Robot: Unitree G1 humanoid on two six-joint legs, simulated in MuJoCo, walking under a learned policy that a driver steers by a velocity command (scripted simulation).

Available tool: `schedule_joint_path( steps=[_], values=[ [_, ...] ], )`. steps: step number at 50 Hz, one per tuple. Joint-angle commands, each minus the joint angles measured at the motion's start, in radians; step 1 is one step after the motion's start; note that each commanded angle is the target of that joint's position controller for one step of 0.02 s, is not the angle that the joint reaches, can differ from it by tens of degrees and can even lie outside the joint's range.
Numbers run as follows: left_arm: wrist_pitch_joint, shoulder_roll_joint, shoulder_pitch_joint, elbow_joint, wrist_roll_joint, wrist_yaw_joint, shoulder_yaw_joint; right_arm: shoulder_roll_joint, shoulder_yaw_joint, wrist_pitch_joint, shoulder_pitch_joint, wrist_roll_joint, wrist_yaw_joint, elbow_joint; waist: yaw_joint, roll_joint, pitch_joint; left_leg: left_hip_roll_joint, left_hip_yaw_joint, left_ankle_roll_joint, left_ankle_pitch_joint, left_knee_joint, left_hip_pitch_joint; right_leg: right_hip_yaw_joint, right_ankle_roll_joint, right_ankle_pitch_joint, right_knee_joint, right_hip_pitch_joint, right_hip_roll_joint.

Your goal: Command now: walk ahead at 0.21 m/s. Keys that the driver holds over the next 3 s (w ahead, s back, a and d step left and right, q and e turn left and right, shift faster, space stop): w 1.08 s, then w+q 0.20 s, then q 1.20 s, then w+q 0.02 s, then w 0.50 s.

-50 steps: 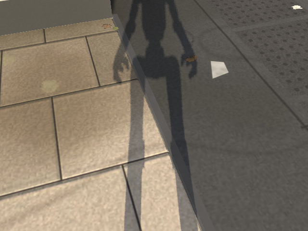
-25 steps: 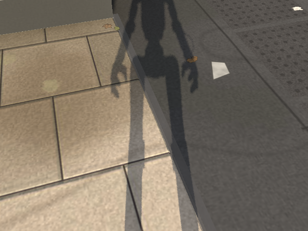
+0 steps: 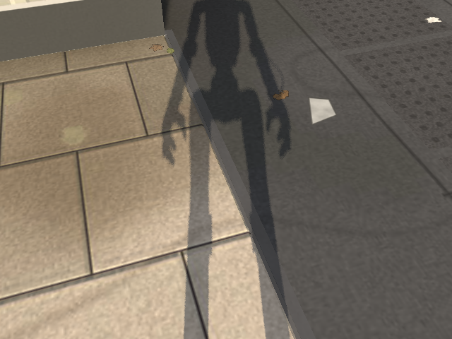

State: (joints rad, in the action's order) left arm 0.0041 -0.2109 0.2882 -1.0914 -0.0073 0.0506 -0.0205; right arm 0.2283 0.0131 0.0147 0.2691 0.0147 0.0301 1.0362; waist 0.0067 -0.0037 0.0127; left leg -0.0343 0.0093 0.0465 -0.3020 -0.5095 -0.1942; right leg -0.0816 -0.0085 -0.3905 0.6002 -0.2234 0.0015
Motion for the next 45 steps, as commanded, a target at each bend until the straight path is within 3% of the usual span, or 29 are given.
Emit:
schedule_joint_path(
  steps=[1, 3, 5, 6, 7, 8, 9, 10, 11, 13, 15, 17, 20, 23, 26, 28, 29, 30, 31, 32, 33, 34, 35, 36, 37, 38, 39, 41, 45],
  values=[
    [0.051, -0.074, -0.058, 0.074, -0.010, -0.016, -0.010, 0.216, 0.053, 0.022, 0.071, 0.001, 0.008, -0.025, 0.032, 0.175, 0.154, 0.353, 0.499, 0.212, -0.516, 0.393, -0.073, 0.061, 0.033, -0.071, 0.215, -0.232, -0.020],
    [0.073, -0.074, -0.041, 0.077, -0.019, -0.031, -0.012, 0.200, 0.053, 0.033, 0.029, 0.008, 0.003, -0.051, 0.003, 0.146, 0.147, 0.347, 0.446, 0.192, -0.401, 0.379, -0.053, 0.054, 0.061, -0.121, 0.171, -0.234, -0.055],
    [0.088, -0.064, 0.043, 0.039, -0.018, -0.039, -0.017, 0.198, 0.053, 0.029, -0.055, 0.032, -0.002, -0.082, -0.062, 0.114, 0.110, 0.242, 0.267, 0.131, -0.271, 0.316, -0.155, 0.118, 0.076, 0.042, -0.091, 0.018, -0.018],
    [0.087, -0.063, 0.113, 0.001, -0.012, -0.041, -0.025, 0.190, 0.052, 0.025, -0.055, 0.033, -0.004, -0.086, -0.083, 0.090, 0.084, 0.185, 0.197, 0.112, -0.228, 0.243, -0.210, 0.151, 0.061, 0.149, -0.157, 0.154, 0.028],
    [0.083, -0.072, 0.187, -0.025, -0.008, -0.042, -0.032, 0.157, 0.042, 0.027, -0.058, 0.027, -0.006, -0.093, -0.105, 0.033, 0.059, 0.135, 0.137, 0.087, -0.179, 0.120, -0.269, 0.100, 0.057, 0.147, -0.188, 0.254, 0.010],
    [0.082, -0.126, 0.297, -0.036, -0.007, -0.036, -0.045, 0.076, 0.017, 0.036, -0.069, 0.009, -0.017, -0.107, -0.136, -0.166, 0.005, 0.044, 0.014, 0.027, -0.136, -0.197, -0.377, -0.181, 0.105, -0.005, -0.317, 0.363, -0.180],
    [0.090, -0.245, 0.370, -0.036, -0.004, -0.049, -0.064, 0.056, 0.016, 0.054, -0.075, 0.012, -0.017, -0.147, -0.136, -0.314, 0.017, -0.032, -0.008, 0.012, -0.259, -0.426, -0.569, -0.566, 0.248, -0.190, -0.453, 0.398, -0.371],
    [0.106, -0.204, 0.293, -0.023, 0.007, -0.054, -0.050, 0.099, 0.024, 0.067, -0.091, 0.033, -0.018, -0.156, -0.097, -0.191, 0.092, 0.039, 0.069, 0.027, -0.243, -0.591, -0.644, -0.640, 0.297, -0.332, -0.483, 0.310, -0.418],
    [0.117, -0.151, 0.201, 0.013, 0.003, -0.056, -0.036, 0.122, 0.028, 0.078, -0.089, 0.042, -0.026, -0.154, -0.062, -0.121, 0.148, 0.088, 0.094, 0.041, -0.126, -0.638, -0.691, -0.540, 0.263, -0.301, -0.486, 0.284, -0.374],
    [0.119, -0.125, 0.124, 0.049, -0.003, -0.066, -0.023, 0.146, 0.042, 0.092, -0.085, 0.016, -0.033, -0.137, -0.034, -0.084, 0.130, 0.134, 0.067, 0.036, 0.037, -0.585, -0.672, -0.333, 0.189, -0.037, -0.488, 0.287, -0.284],
    [0.107, -0.087, 0.167, 0.043, 0.006, -0.061, -0.010, 0.129, 0.045, 0.093, -0.110, 0.005, -0.045, -0.137, -0.045, -0.096, 0.099, 0.144, 0.026, 0.012, 0.133, -0.520, -0.615, -0.179, 0.158, 0.215, -0.486, 0.283, -0.219],
    [0.096, -0.102, 0.215, 0.036, 0.010, -0.049, -0.009, 0.093, 0.036, 0.087, -0.161, 0.002, -0.052, -0.157, -0.059, -0.091, 0.092, 0.138, -0.009, -0.019, 0.187, -0.450, -0.612, -0.104, 0.170, 0.378, -0.482, 0.278, -0.197],
    [0.087, -0.137, 0.224, 0.049, 0.012, -0.034, -0.012, 0.058, 0.018, 0.085, -0.307, 0.006, -0.054, -0.219, -0.085, -0.075, 0.119, 0.107, -0.048, -0.043, 0.284, -0.231, -0.531, -0.037, 0.173, 0.430, -0.509, 0.193, -0.172],
    [0.088, -0.156, 0.263, 0.041, 0.002, -0.029, -0.018, 0.063, 0.011, 0.084, -0.392, 0.014, -0.064, -0.254, -0.098, -0.090, 0.145, 0.080, -0.066, -0.036, 0.343, -0.098, -0.455, -0.017, 0.180, 0.424, -0.532, 0.183, -0.192],
    [0.081, -0.164, 0.257, 0.037, -0.010, -0.026, -0.029, 0.087, 0.015, 0.091, -0.420, 0.017, -0.078, -0.284, -0.067, -0.091, 0.148, 0.078, -0.040, 0.003, 0.326, -0.027, -0.438, -0.004, 0.167, 0.522, -0.493, 0.278, -0.240],
    [0.071, -0.185, 0.226, 0.050, -0.004, -0.025, -0.039, 0.127, 0.033, 0.095, -0.354, 0.015, -0.081, -0.277, -0.011, -0.110, 0.078, 0.044, -0.054, 0.036, 0.274, -0.017, -0.324, 0.014, 0.146, 0.798, -0.388, 0.340, -0.255],
    [0.062, -0.196, 0.210, 0.056, 0.003, -0.026, -0.044, 0.158, 0.050, 0.094, -0.258, 0.015, -0.077, -0.253, 0.043, -0.132, 0.002, 0.011, -0.076, 0.056, 0.246, -0.031, -0.192, 0.030, 0.133, 0.995, -0.270, 0.348, -0.246],
    [0.053, -0.187, 0.194, 0.067, 0.011, -0.027, -0.041, 0.197, 0.075, 0.089, -0.086, 0.020, -0.069, -0.201, 0.126, -0.127, -0.104, -0.009, -0.089, 0.084, 0.253, -0.022, 0.026, 0.061, 0.108, 1.075, -0.071, 0.295, -0.204],
    [0.052, -0.161, 0.193, 0.094, 0.025, -0.030, -0.028, 0.254, 0.093, 0.082, 0.101, 0.010, -0.058, -0.159, 0.188, -0.053, -0.238, 0.152, 0.098, 0.142, 0.204, -0.054, 0.353, 0.072, 0.083, 0.814, 0.222, 0.061, -0.161],
    [0.075, 0.012, 0.342, 0.098, 0.019, -0.048, 0.017, 0.323, 0.107, 0.077, 0.192, -0.006, -0.063, -0.126, 0.102, 0.255, -0.427, 0.417, 0.625, 0.324, -0.077, 0.083, 0.686, 0.059, 0.018, 0.049, 0.618, -0.313, 0.051],
    [0.107, -0.071, 0.278, 0.086, -0.009, -0.054, -0.001, 0.224, 0.080, 0.078, 0.156, -0.003, -0.065, -0.124, 0.129, 0.205, -0.383, 0.409, 0.776, 0.303, -0.166, 0.235, 0.627, -0.071, 0.041, -0.150, 0.760, -0.426, 0.040],
    [0.126, -0.145, 0.159, 0.132, -0.041, -0.056, -0.023, 0.182, 0.067, 0.084, 0.046, 0.000, -0.062, -0.139, 0.100, 0.168, -0.186, 0.379, 0.612, 0.248, -0.111, 0.253, 0.462, -0.045, 0.060, -0.086, 0.793, -0.507, -0.015],
    [0.134, -0.157, 0.092, 0.149, -0.042, -0.048, -0.025, 0.156, 0.058, 0.091, -0.049, -0.005, -0.063, -0.161, 0.065, 0.057, -0.104, 0.347, 0.472, 0.223, 0.022, 0.278, 0.287, -0.024, 0.067, 0.014, 0.749, -0.464, -0.073],
    [0.130, -0.154, 0.063, 0.152, -0.030, -0.039, -0.034, 0.129, 0.051, 0.098, -0.097, -0.015, -0.069, -0.167, 0.031, 0.016, -0.049, 0.308, 0.362, 0.205, 0.143, 0.302, 0.150, -0.006, 0.064, 0.073, 0.690, -0.414, -0.107],
    [0.117, -0.134, 0.086, 0.150, -0.020, -0.035, -0.038, 0.107, 0.044, 0.103, -0.115, -0.025, -0.072, -0.162, -0.008, 0.041, -0.042, 0.271, 0.284, 0.192, 0.193, 0.330, 0.068, -0.013, 0.063, 0.108, 0.648, -0.342, -0.138],
    [0.104, -0.108, 0.105, 0.148, -0.017, -0.034, -0.037, 0.094, 0.041, 0.103, -0.115, -0.024, -0.076, -0.153, -0.026, 0.059, -0.033, 0.252, 0.245, 0.193, 0.205, 0.356, 0.022, -0.009, 0.060, 0.116, 0.616, -0.307, -0.145],
    [0.093, -0.090, 0.110, 0.150, -0.015, -0.032, -0.036, 0.096, 0.041, 0.105, -0.099, -0.019, -0.075, -0.141, -0.036, 0.065, -0.017, 0.243, 0.211, 0.200, 0.222, 0.378, -0.011, 0.001, 0.055, 0.116, 0.584, -0.300, -0.152],
    [0.080, -0.095, 0.052, 0.179, -0.007, -0.029, -0.040, 0.126, 0.046, 0.109, -0.064, -0.016, -0.065, -0.120, -0.038, 0.062, 0.026, 0.241, 0.168, 0.212, 0.244, 0.414, -0.048, 0.016, 0.035, 0.164, 0.503, -0.351, -0.166],
    [0.087, -0.098, -0.130, 0.247, 0.004, -0.037, -0.040, 0.163, 0.053, 0.097, 0.007, -0.014, -0.037, -0.101, 0.005, 0.043, 0.059, 0.218, 0.103, 0.188, 0.285, 0.431, -0.002, 0.038, 0.009, 0.395, 0.221, -0.439, -0.158]
  ],
)
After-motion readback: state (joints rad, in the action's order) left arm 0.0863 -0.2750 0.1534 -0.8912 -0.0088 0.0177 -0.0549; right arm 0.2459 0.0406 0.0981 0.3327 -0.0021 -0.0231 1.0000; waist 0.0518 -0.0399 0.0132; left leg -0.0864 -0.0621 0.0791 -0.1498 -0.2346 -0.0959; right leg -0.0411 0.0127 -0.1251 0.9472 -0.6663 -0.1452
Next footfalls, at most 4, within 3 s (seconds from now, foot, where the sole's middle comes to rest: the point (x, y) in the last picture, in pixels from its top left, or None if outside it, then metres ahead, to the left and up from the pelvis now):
0.62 left None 0.43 0.10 -0.77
1.14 right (277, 276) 0.74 -0.14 -0.77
1.64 left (205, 234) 0.90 0.10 -0.77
2.12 right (263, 219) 0.97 -0.11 -0.77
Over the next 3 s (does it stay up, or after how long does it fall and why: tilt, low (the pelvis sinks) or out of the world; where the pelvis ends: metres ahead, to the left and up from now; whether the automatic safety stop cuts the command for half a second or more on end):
stays up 0.92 0.10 0.00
